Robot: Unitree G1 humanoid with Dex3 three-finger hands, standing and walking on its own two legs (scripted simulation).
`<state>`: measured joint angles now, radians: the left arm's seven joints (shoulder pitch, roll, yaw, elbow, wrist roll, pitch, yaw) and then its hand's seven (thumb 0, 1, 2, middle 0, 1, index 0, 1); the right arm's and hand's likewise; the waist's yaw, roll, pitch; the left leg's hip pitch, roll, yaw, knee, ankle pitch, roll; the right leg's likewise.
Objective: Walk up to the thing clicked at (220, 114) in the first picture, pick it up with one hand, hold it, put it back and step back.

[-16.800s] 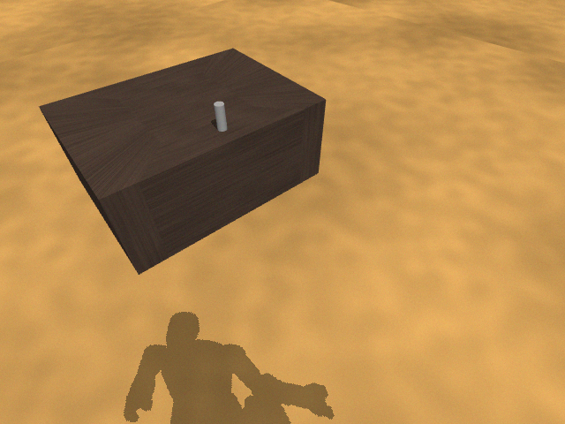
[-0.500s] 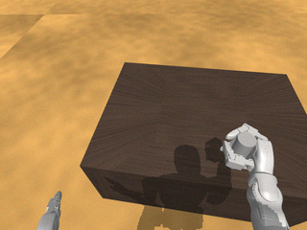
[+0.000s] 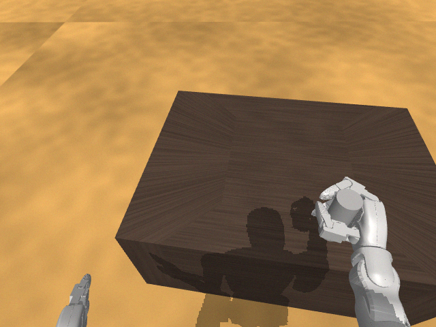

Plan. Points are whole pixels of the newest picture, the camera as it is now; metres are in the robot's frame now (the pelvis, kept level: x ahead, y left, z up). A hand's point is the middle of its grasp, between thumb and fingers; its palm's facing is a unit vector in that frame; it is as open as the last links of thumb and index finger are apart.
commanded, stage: hold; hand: right
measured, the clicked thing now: (338, 216) +0.33 -0.19 +0.04
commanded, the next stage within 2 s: crouch in 1.66 s
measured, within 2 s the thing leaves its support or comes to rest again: neither
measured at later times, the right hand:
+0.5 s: hand (331, 216) +0.33 -0.17 +0.05, palm faces +0.16 +0.99 -0.01, open 5.2 cm
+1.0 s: hand (330, 216) +0.33 -0.17 +0.05, palm faces +0.15 +0.99 -0.01, open 5.2 cm
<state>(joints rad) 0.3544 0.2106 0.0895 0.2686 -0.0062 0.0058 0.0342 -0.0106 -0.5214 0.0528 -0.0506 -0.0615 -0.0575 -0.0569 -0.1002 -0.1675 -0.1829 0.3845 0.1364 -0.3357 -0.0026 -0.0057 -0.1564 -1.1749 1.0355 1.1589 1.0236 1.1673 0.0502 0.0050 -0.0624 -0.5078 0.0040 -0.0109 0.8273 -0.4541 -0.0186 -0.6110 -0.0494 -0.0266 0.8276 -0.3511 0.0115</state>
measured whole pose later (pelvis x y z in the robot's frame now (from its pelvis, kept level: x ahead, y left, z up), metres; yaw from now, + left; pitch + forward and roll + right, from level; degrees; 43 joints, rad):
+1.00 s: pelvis +0.00 +0.00 +0.00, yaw +0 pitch +7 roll +1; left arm 0.34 0.21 0.09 0.31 -0.01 0.00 0.03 -0.01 -0.53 0.05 -0.05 -0.06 -0.06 -0.06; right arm -0.10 -0.16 -0.17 0.40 0.14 -0.35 0.00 -0.01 -0.16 -1.18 1.04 1.16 1.02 1.17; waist 0.05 0.00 -0.05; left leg -0.50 0.01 -0.01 0.81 -0.44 -0.02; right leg -0.60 -0.05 -0.03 0.81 -0.34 0.01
